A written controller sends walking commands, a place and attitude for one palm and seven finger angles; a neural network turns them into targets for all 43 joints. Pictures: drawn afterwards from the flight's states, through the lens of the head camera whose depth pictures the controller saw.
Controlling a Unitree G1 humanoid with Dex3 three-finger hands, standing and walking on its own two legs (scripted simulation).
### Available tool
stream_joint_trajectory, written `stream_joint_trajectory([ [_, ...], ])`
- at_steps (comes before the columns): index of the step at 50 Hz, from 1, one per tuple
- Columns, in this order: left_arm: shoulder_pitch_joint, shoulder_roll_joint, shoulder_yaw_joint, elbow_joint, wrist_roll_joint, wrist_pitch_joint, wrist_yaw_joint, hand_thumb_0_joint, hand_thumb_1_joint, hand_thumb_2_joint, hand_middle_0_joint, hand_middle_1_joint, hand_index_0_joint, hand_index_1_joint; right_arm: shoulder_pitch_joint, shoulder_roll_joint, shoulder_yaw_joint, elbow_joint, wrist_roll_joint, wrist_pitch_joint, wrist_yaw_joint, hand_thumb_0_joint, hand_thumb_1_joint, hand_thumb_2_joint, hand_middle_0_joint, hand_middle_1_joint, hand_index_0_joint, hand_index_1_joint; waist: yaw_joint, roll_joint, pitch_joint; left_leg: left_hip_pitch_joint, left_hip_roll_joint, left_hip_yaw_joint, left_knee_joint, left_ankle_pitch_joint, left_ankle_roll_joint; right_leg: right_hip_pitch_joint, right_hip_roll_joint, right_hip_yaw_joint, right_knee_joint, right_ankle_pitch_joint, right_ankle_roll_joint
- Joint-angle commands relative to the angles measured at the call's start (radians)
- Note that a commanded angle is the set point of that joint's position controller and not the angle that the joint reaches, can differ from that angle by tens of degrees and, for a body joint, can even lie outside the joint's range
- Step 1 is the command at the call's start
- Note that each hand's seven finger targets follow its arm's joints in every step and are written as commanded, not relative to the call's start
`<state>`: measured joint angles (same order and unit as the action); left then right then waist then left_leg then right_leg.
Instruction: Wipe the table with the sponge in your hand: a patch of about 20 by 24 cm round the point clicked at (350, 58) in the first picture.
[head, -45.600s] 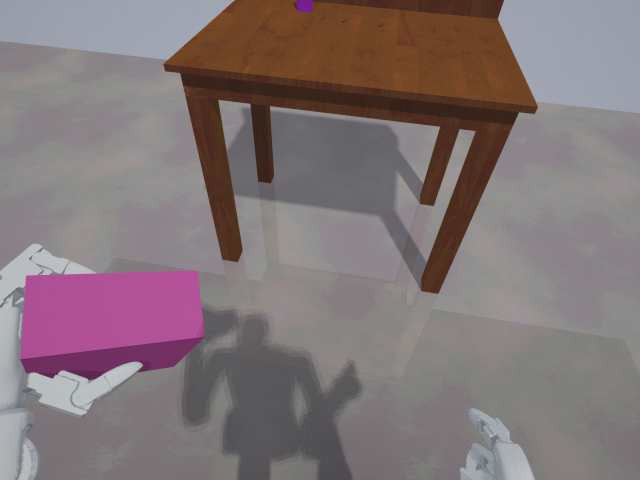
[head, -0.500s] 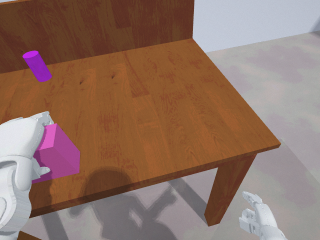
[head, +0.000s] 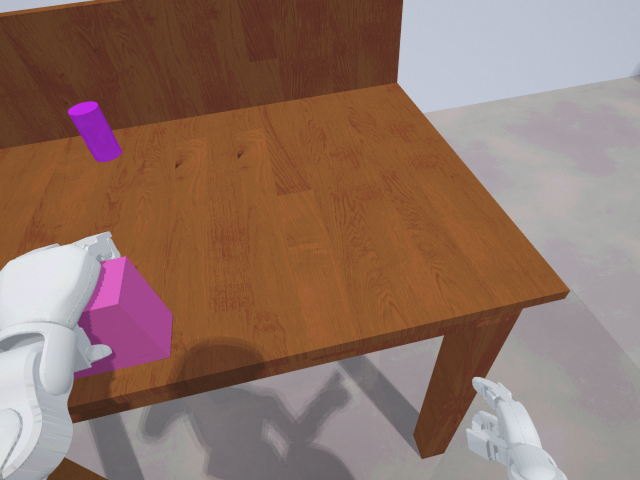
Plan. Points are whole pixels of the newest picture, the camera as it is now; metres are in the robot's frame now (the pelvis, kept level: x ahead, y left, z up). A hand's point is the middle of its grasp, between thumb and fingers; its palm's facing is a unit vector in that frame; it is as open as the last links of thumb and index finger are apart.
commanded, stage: lift the sponge slowly off the table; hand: left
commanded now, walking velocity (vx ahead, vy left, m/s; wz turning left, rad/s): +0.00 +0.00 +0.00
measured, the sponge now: (102, 331) +0.22 +0.32 +0.08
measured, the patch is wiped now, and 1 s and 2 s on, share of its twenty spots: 0.95 0.95 0.95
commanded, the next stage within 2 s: bring the sponge back beside the body in 1.80 s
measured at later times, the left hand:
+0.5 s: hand (84, 306) +0.22 +0.30 +0.15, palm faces +0.10 -0.04 -0.99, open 10.4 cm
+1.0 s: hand (64, 289) +0.22 +0.31 +0.18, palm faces +0.10 +0.00 -1.00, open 10.4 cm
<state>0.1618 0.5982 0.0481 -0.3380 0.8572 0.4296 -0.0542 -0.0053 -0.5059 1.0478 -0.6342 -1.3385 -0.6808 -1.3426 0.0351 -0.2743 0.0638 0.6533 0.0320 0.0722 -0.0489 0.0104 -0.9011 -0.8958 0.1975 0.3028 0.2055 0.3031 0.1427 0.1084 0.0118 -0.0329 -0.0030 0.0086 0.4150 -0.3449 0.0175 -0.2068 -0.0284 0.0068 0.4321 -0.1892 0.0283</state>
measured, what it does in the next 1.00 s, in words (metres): stands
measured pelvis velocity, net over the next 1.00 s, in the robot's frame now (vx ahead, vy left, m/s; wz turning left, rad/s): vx -0.03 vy -0.02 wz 0.02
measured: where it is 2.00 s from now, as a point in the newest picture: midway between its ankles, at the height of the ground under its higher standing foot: outside the picture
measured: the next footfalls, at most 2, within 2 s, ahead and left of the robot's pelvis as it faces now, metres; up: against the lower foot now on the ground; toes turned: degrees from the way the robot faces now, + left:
none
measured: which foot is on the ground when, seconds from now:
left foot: down 0.00-1.00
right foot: down 0.00-1.00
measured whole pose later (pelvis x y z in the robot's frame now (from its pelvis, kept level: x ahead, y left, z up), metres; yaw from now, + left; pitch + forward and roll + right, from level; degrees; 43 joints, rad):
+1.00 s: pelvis -0.03 -0.02 +0.00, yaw +1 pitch -5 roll +0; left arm -0.09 0.70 0.04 -0.17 0.82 0.38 -0.18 -0.01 -0.53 1.05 -0.68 -1.30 -0.72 -1.30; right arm 0.03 -0.30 0.07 0.67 0.04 0.03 -0.10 0.01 -0.90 -0.90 0.20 0.30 0.21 0.30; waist 0.15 0.10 0.05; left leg -0.03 0.01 -0.02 0.41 -0.30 -0.01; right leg -0.19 -0.02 -0.02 0.42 -0.15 0.00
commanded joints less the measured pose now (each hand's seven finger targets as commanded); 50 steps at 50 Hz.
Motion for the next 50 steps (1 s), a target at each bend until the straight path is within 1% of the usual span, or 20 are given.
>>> stream_joint_trajectory([
  [1,-0.187,0.184,0.094,-0.164,0.019,0.009,-0.008,0.000,0.100,1.300,-1.200,-1.600,-1.200,-1.600,-0.194,-0.108,-0.033,-0.186,-0.008,-0.070,-0.013,0.000,-0.900,-0.900,0.200,0.300,0.200,0.300,0.013,-0.055,-0.186,-0.158,-0.020,-0.011,-0.061,0.458,0.004,0.266,0.052,-0.026,0.017,0.237,-0.083],
  [2,-0.139,0.185,0.107,-0.104,0.010,0.012,-0.007,0.000,0.100,1.300,-1.200,-1.600,-1.200,-1.600,-0.186,-0.109,-0.042,-0.161,-0.008,-0.061,-0.014,0.000,-0.900,-0.900,0.200,0.300,0.200,0.300,0.005,-0.046,-0.151,-0.156,-0.013,-0.014,-0.071,0.463,-0.002,0.255,0.056,-0.022,0.004,0.237,-0.086],
  [6,-0.188,0.191,0.104,-0.219,0.021,-0.007,-0.014,0.000,0.100,1.300,-1.200,-1.600,-1.200,-1.600,-0.195,-0.100,-0.034,-0.195,-0.011,-0.077,-0.011,0.000,-0.900,-0.900,0.200,0.300,0.200,0.300,0.020,-0.043,-0.221,-0.136,-0.022,-0.014,-0.052,0.520,0.006,0.288,0.053,-0.025,0.022,0.283,-0.083],
  [7,-0.141,0.192,0.114,-0.147,0.008,0.001,-0.013,0.000,0.100,1.300,-1.200,-1.600,-1.200,-1.600,-0.189,-0.103,-0.040,-0.169,-0.010,-0.067,-0.014,0.000,-0.900,-0.900,0.200,0.300,0.200,0.300,0.007,-0.045,-0.170,-0.137,-0.015,-0.015,-0.064,0.502,0.001,0.267,0.058,-0.023,0.004,0.270,-0.084],
  [11,-0.228,0.217,0.122,-0.213,0.029,-0.007,-0.012,0.000,0.100,1.300,-1.200,-1.600,-1.200,-1.600,-0.199,-0.099,-0.031,-0.190,-0.012,-0.076,-0.012,0.000,-0.900,-0.900,0.200,0.300,0.200,0.300,0.020,-0.042,-0.201,-0.140,-0.023,-0.014,-0.059,0.500,0.003,0.283,0.055,-0.020,0.012,0.266,-0.087],
  [13,-0.220,0.218,0.122,-0.175,0.018,-0.007,-0.011,0.000,0.100,1.300,-1.200,-1.600,-1.200,-1.600,-0.201,-0.106,-0.037,-0.171,-0.010,-0.059,-0.015,0.000,-0.900,-0.900,0.200,0.300,0.200,0.300,0.011,-0.044,-0.163,-0.138,-0.017,-0.021,-0.079,0.478,-0.004,0.272,0.060,-0.022,-0.009,0.250,-0.087],
  [16,-0.296,0.280,0.161,-0.183,0.046,-0.006,-0.002,0.000,0.100,1.300,-1.200,-1.600,-1.200,-1.600,-0.206,-0.100,-0.029,-0.180,-0.015,-0.071,-0.019,0.000,-0.900,-0.900,0.200,0.300,0.200,0.300,0.024,-0.033,-0.204,-0.136,-0.028,-0.013,-0.064,0.473,0.003,0.289,0.056,-0.014,0.002,0.242,-0.091],
  [18,-0.313,0.254,0.131,-0.133,0.034,-0.006,-0.006,0.000,0.100,1.300,-1.200,-1.600,-1.200,-1.600,-0.208,-0.106,-0.032,-0.161,-0.009,-0.057,-0.023,0.000,-0.900,-0.900,0.200,0.300,0.200,0.300,0.006,-0.028,-0.158,-0.135,-0.023,-0.015,-0.084,0.443,-0.003,0.267,0.060,-0.017,-0.025,0.221,-0.090],
  [20,-0.380,0.296,0.156,-0.186,0.043,-0.011,-0.008,0.000,0.100,1.300,-1.200,-1.600,-1.200,-1.600,-0.242,-0.104,-0.029,-0.177,-0.004,-0.069,-0.026,0.000,-0.900,-0.900,0.200,0.300,0.200,0.300,0.006,0.013,-0.196,-0.116,-0.028,-0.023,-0.080,0.425,0.000,0.271,0.071,0.014,-0.028,0.208,-0.096],
  [26,-0.410,0.311,0.159,-0.157,0.046,-0.024,-0.022,0.000,0.100,1.300,-1.200,-1.600,-1.200,-1.600,-0.223,-0.097,-0.023,-0.174,-0.013,-0.082,-0.032,0.000,-0.900,-0.900,0.200,0.300,0.200,0.300,0.019,-0.009,-0.233,-0.116,-0.038,-0.013,-0.069,0.448,0.005,0.301,0.055,-0.013,-0.012,0.229,-0.090],
  [28,-0.396,0.296,0.145,-0.120,0.027,-0.023,-0.027,0.000,0.100,1.300,-1.200,-1.600,-1.200,-1.600,-0.220,-0.104,-0.030,-0.159,-0.009,-0.070,-0.034,0.000,-0.900,-0.900,0.200,0.300,0.200,0.300,0.006,0.004,-0.180,-0.122,-0.031,-0.016,-0.087,0.418,-0.001,0.277,0.057,-0.013,-0.032,0.210,-0.089],
  [31,-0.418,0.341,0.181,-0.114,0.031,-0.014,-0.034,0.000,0.100,1.300,-1.200,-1.600,-1.200,-1.600,-0.222,-0.102,-0.022,-0.174,-0.011,-0.081,-0.033,0.000,-0.900,-0.900,0.200,0.300,0.200,0.300,0.023,-0.026,-0.223,-0.131,-0.038,-0.012,-0.071,0.422,0.004,0.297,0.049,-0.008,-0.013,0.218,-0.089],
  [34,-0.407,0.359,0.191,-0.057,0.012,-0.008,-0.047,0.000,0.100,1.300,-1.200,-1.600,-1.200,-1.600,-0.219,-0.117,-0.032,-0.160,-0.007,-0.065,-0.036,0.000,-0.900,-0.900,0.200,0.300,0.200,0.300,0.013,-0.046,-0.168,-0.147,-0.034,-0.012,-0.078,0.372,0.002,0.263,0.050,0.005,-0.033,0.188,-0.085],
  [36,-0.447,0.366,0.188,-0.086,0.019,-0.007,-0.055,0.000,0.100,1.300,-1.200,-1.600,-1.200,-1.600,-0.231,-0.109,-0.023,-0.179,-0.007,-0.078,-0.034,0.000,-0.900,-0.900,0.200,0.300,0.200,0.300,0.021,-0.030,-0.221,-0.144,-0.041,-0.008,-0.064,0.391,0.004,0.286,0.042,0.004,-0.012,0.200,-0.085],
  [39,-0.433,0.380,0.195,-0.040,-0.008,-0.016,-0.070,0.000,0.100,1.300,-1.200,-1.600,-1.200,-1.600,-0.217,-0.122,-0.031,-0.165,-0.001,-0.068,-0.042,0.000,-0.900,-0.900,0.200,0.300,0.200,0.300,0.006,-0.049,-0.172,-0.150,-0.034,-0.011,-0.077,0.329,0.004,0.250,0.046,0.000,-0.036,0.151,-0.077],
  [41,-0.491,0.394,0.196,-0.056,0.004,-0.024,-0.078,0.000,0.100,1.300,-1.200,-1.600,-1.200,-1.600,-0.223,-0.114,-0.021,-0.180,-0.003,-0.086,-0.047,0.000,-0.900,-0.900,0.200,0.300,0.200,0.300,0.013,-0.031,-0.212,-0.145,-0.041,-0.009,-0.065,0.333,0.007,0.261,0.038,-0.001,-0.025,0.135,-0.079],
  [43,-0.510,0.380,0.175,-0.031,-0.004,-0.039,-0.081,0.000,0.100,1.300,-1.200,-1.600,-1.200,-1.600,-0.216,-0.121,-0.027,-0.165,0.002,-0.081,-0.054,0.000,-0.900,-0.900,0.200,0.300,0.200,0.300,-0.003,-0.027,-0.172,-0.148,-0.034,-0.016,-0.086,0.301,0.004,0.241,0.044,-0.012,-0.044,0.106,-0.076],
  [45,-0.573,0.388,0.178,-0.081,-0.001,-0.054,-0.080,0.000,0.100,1.300,-1.200,-1.600,-1.200,-1.600,-0.243,-0.112,-0.023,-0.183,0.005,-0.102,-0.059,0.000,-0.900,-0.900,0.200,0.300,0.200,0.300,-0.001,0.033,-0.198,-0.129,-0.035,-0.022,-0.081,0.285,0.005,0.232,0.050,0.013,-0.052,0.085,-0.084],
  [49,-0.597,0.417,0.192,-0.001,0.006,-0.073,-0.074,0.000,0.100,1.300,-1.200,-1.600,-1.200,-1.600,-0.206,-0.121,-0.031,-0.157,-0.003,-0.099,-0.067,0.000,-0.900,-0.900,0.200,0.300,0.200,0.300,0.002,-0.025,-0.185,-0.148,-0.036,-0.021,-0.088,0.275,0.001,0.241,0.040,-0.004,-0.049,0.078,-0.082],
  [50,-0.605,0.450,0.227,-0.045,0.011,-0.074,-0.071,0.000,0.100,1.300,-1.200,-1.600,-1.200,-1.600,-0.235,-0.118,-0.028,-0.176,0.000,-0.107,-0.064,0.000,-0.900,-0.900,0.200,0.300,0.200,0.300,0.012,0.020,-0.213,-0.139,-0.036,-0.030,-0.077,0.275,0.000,0.247,0.045,0.036,-0.050,0.078,-0.093],
])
